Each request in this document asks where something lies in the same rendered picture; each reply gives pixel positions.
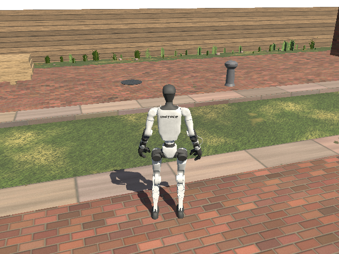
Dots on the robot left thigh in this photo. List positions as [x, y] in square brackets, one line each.
[156, 157]

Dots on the left robot upper arm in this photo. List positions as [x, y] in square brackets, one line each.
[150, 120]

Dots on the left robot hand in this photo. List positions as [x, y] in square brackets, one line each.
[146, 149]

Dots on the robot right forearm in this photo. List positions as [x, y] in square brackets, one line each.
[195, 142]

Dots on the right robot upper arm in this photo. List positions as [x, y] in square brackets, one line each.
[188, 121]

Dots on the right robot hand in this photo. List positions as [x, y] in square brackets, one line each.
[197, 152]

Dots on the robot right foot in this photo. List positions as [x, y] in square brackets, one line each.
[180, 214]

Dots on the robot left forearm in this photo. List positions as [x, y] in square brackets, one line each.
[144, 140]

